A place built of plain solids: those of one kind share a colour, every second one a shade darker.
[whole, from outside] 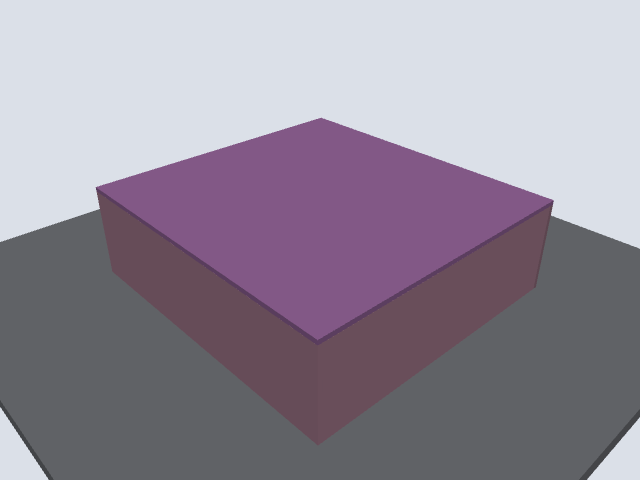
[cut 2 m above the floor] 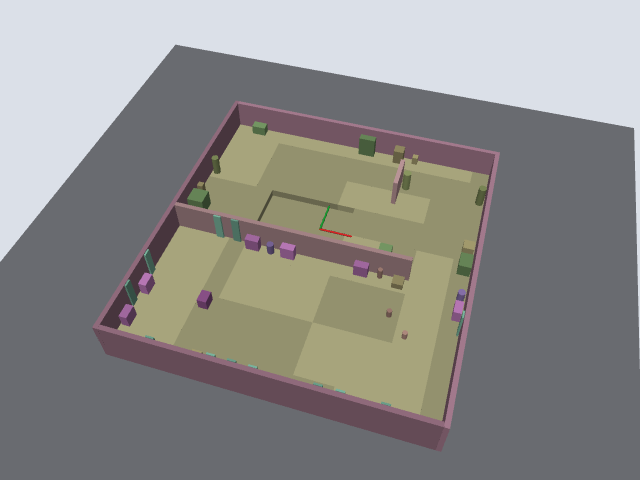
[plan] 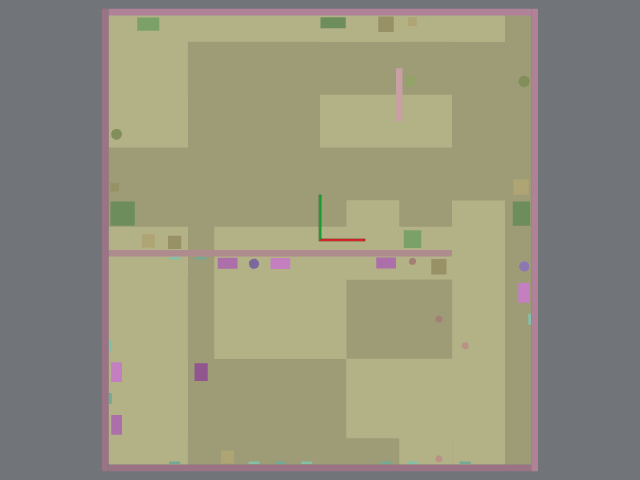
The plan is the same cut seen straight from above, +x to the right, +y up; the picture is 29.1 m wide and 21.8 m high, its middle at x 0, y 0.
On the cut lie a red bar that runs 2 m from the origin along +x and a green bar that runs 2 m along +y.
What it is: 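A museum's exhibition hall between two shows, on a module of 1.2 m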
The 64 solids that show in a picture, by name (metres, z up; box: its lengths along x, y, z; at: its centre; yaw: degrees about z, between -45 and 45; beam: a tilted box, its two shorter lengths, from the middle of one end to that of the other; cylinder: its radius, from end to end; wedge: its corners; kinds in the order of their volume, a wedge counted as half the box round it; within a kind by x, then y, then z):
{
 "floor_1": {"box": [3.6, 20.4, 0.98], "at": [-7.8, 0.0, 0.44]},
 "floor_2": {"box": [4.8, 3.6, 0.98], "at": [-7.2, 2.4, 0.44]},
 "floor_3": {"box": [1.2, 16.8, 0.98], "at": [-5.4, -1.8, 0.44]},
 "floor_4": {"box": [13.2, 3.6, 0.98], "at": [-3.0, -7.2, 0.44]},
 "floor_5": {"box": [6.02, 2.42, 0.98], "at": [-3.0, 7.8, 0.44]},
 "floor_6": {"box": [4.8, 2.4, 0.98], "at": [-2.4, 5.4, 0.44]},
 "floor_7": {"box": [6.0, 4.8, 0.98], "at": [-1.8, -7.8, 0.44]},
 "floor_8": {"box": [6.02, 3.62, 0.98], "at": [-1.8, -3.6, 0.44]},
 "floor_9": {"box": [6.02, 3.62, 0.45], "at": [-1.8, 2.4, 0.17]},
 "floor_10": {"box": [15.6, 2.4, 0.98], "at": [-1.8, 5.4, 0.44]},
 "floor_11": {"box": [19.2, 1.2, 0.98], "at": [0.0, -9.6, 0.44]},
 "floor_12": {"box": [19.2, 2.4, 0.98], "at": [0.0, -0.6, 0.44]},
 "floor_13": {"box": [19.2, 1.2, 0.98], "at": [0.0, 9.6, 0.44]},
 "floor_14": {"box": [2.4, 20.4, 0.98], "at": [2.4, 0.0, 0.44]},
 "floor_15": {"box": [4.8, 2.4, 0.98], "at": [3.6, 3.0, 0.44]},
 "floor_16": {"box": [2.4, 1.2, 0.98], "at": [4.8, -9.6, 0.44]},
 "floor_17": {"box": [2.42, 3.62, 0.98], "at": [4.8, -7.2, 0.44]},
 "floor_18": {"box": [2.4, 15.6, 0.98], "at": [4.8, 2.4, 0.44]},
 "floor_19": {"box": [9.6, 2.4, 0.98], "at": [4.8, 7.8, 0.44]},
 "floor_20": {"box": [8.4, 3.6, 0.98], "at": [5.4, -3.6, 0.44]},
 "floor_21": {"box": [8.4, 1.2, 0.98], "at": [5.4, 1.2, 0.44]},
 "floor_22": {"box": [2.4, 12.0, 0.98], "at": [7.2, -4.2, 0.44]},
 "floor_23": {"box": [2.42, 4.82, 0.98], "at": [7.2, 4.2, 0.44]},
 "floor_24": {"box": [1.2, 20.4, 0.98], "at": [9.0, 0.0, 0.44]},
 "wall_1": {"box": [0.3, 21.0, 6.19], "at": [-9.75, 0.0, 3.05]},
 "wall_2": {"box": [19.2, 0.3, 6.19], "at": [0.0, -10.35, 3.05]},
 "wall_3": {"box": [19.2, 0.3, 6.19], "at": [0.0, 10.35, 3.05]},
 "wall_4": {"box": [0.3, 21.0, 6.19], "at": [9.75, 0.0, 3.05]},
 "roof_1": {"box": [19.8, 21.0, 0.3], "at": [0.0, 0.0, 6.29]},
 "screen_1": {"box": [15.6, 0.3, 3.6], "at": [-1.8, -0.6, 2.73]},
 "screen_2": {"box": [0.3, 2.4, 3.6], "at": [3.6, 6.6, 2.73]},
 "crate_1": {"box": [1.1, 1.1, 1.2], "at": [-8.96, 1.2, 1.53]},
 "crate_2": {"box": [1.0, 0.6, 0.7], "at": [-7.8, 9.81, 1.28]},
 "crate_3": {"box": [1.15, 0.5, 1.5], "at": [0.6, 9.87, 1.68]},
 "crate_4": {"box": [0.8, 0.8, 1.6], "at": [4.2, 0.04, 1.73]},
 "crate_5": {"box": [0.8, 1.1, 0.9], "at": [9.15, 1.2, 1.38]},
 "plinth_1": {"box": [0.4, 0.4, 1.0], "at": [-9.32, 2.4, 1.43]},
 "plinth_2": {"box": [0.6, 0.6, 0.9], "at": [-7.8, -0.04, 1.38]},
 "plinth_3": {"box": [0.6, 0.6, 1.1], "at": [-6.6, -0.11, 1.48]},
 "plinth_4": {"box": [0.6, 0.6, 0.9], "at": [-4.2, -9.86, 1.38]},
 "plinth_5": {"box": [0.7, 0.7, 1.1], "at": [3.0, 9.8, 1.48]},
 "plinth_6": {"box": [0.4, 0.4, 0.6], "at": [4.2, 9.92, 1.23]},
 "plinth_7": {"box": [0.7, 0.7, 0.45], "at": [5.4, -1.21, 1.16]},
 "plinth_8": {"box": [0.7, 0.7, 1.0], "at": [9.13, 2.4, 1.43]},
 "trolley_1": {"box": [0.5, 0.9, 0.91], "at": [-9.24, -8.4, 1.39]},
 "trolley_2": {"box": [0.5, 0.9, 0.93], "at": [-9.24, -6.0, 1.4]},
 "trolley_3": {"box": [0.9, 0.5, 0.93], "at": [-4.2, -1.06, 1.4]},
 "trolley_4": {"box": [0.9, 0.5, 0.94], "at": [-1.8, -1.07, 1.4]},
 "trolley_5": {"box": [0.9, 0.5, 0.9], "at": [3.0, -1.05, 1.38]},
 "trolley_6": {"box": [0.5, 0.9, 0.88], "at": [9.25, -2.4, 1.37]},
 "roll_1": {"cylinder": 0.25, "from": [-9.24, 4.8, 0.93], "to": [-9.24, 4.8, 2.28]},
 "roll_2": {"cylinder": 0.26, "from": [4.11, 7.2, 0.93], "to": [4.11, 7.2, 2.34]},
 "roll_3": {"cylinder": 0.26, "from": [9.27, 7.2, 0.93], "to": [9.27, 7.2, 2.39]},
 "ladder_1": {"box": [0.12, 0.5, 2.26], "at": [-9.52, -7.2, 2.06]},
 "ladder_2": {"box": [0.12, 0.5, 1.98], "at": [-9.52, -4.8, 1.92]},
 "ladder_3": {"box": [0.5, 0.12, 2.54], "at": [-6.6, -0.83, 2.2]},
 "ladder_4": {"box": [0.5, 0.12, 2.26], "at": [-5.4, -0.83, 2.06]},
 "ladder_5": {"box": [0.12, 0.5, 1.98], "at": [9.52, -3.6, 1.92]},
 "cratesmall_1": {"box": [0.6, 0.8, 0.75], "at": [-5.4, -6.0, 1.31]},
 "bin_1": {"cylinder": 0.23, "from": [-3.0, -1.08, 0.93], "to": [-3.0, -1.08, 1.7]},
 "bin_2": {"cylinder": 0.23, "from": [9.27, -1.2, 0.93], "to": [9.27, -1.2, 1.69]},
 "buckets_1": {"cylinder": 0.16, "from": [4.2, -0.97, 0.93], "to": [4.2, -0.97, 1.69]},
 "buckets_2": {"cylinder": 0.16, "from": [5.4, -3.6, 0.93], "to": [5.4, -3.6, 1.45]},
 "buckets_3": {"cylinder": 0.16, "from": [6.6, -4.8, 0.93], "to": [6.6, -4.8, 1.43]}
}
